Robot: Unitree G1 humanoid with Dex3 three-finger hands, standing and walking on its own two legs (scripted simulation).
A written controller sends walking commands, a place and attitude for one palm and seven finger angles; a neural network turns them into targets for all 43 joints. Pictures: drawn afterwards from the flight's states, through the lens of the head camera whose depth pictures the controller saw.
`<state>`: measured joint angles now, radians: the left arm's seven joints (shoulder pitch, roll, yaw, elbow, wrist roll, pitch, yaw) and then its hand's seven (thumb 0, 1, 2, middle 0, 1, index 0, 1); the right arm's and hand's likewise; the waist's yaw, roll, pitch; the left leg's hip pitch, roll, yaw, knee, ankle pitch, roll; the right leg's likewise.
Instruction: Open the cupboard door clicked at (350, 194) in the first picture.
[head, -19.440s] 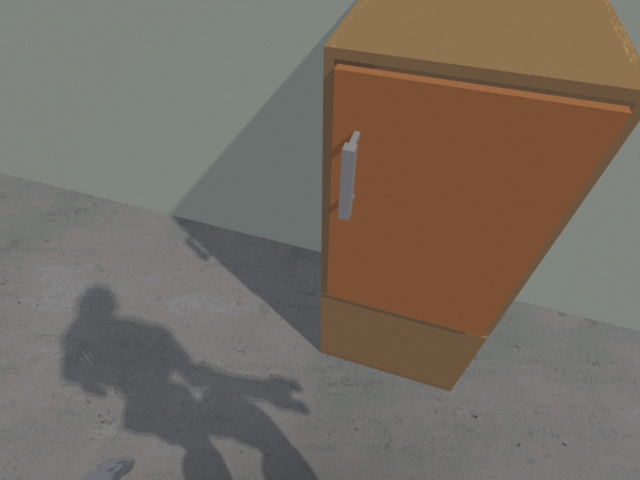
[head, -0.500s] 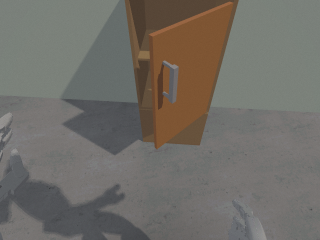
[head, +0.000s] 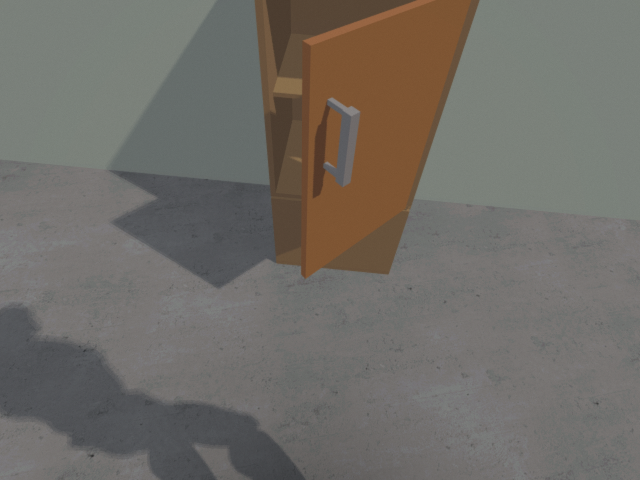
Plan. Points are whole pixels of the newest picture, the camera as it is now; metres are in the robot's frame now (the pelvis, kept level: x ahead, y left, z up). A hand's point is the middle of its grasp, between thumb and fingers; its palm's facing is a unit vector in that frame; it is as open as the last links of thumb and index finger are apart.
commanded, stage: let the arm hang, fingers relaxed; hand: left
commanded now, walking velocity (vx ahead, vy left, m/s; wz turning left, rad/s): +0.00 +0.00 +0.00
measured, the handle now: (338, 143) +0.62 -0.01 +0.05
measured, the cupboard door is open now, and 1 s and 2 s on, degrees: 46 46 46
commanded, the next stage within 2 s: look to check the result in 0.76 s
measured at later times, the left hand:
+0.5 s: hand out of the picture +0.01 +0.18 -0.16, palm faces +0.02 -0.97 -0.22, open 7.3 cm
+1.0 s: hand out of the picture +0.02 +0.17 -0.16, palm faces +0.03 -0.98 -0.20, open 7.3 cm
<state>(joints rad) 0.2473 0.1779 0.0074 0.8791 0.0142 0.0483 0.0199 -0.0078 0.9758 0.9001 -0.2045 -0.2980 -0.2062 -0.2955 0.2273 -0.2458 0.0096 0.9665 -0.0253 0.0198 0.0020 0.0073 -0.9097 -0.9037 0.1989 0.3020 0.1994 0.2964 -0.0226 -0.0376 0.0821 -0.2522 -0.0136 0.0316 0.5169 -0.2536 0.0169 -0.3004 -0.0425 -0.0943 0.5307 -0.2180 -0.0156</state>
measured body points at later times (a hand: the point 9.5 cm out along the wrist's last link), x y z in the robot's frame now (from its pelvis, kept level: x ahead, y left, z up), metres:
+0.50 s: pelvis +0.00 +0.00 +0.01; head +0.02 -0.02 +0.46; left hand +0.01 +0.23 -0.14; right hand -0.01 -0.20 -0.16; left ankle +0.02 +0.11 -0.73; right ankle +0.04 -0.11 -0.73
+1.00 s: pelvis +0.02 -0.01 +0.01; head +0.04 -0.02 +0.46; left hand +0.02 +0.22 -0.15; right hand +0.01 -0.22 -0.16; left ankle +0.02 +0.11 -0.73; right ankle +0.04 -0.11 -0.73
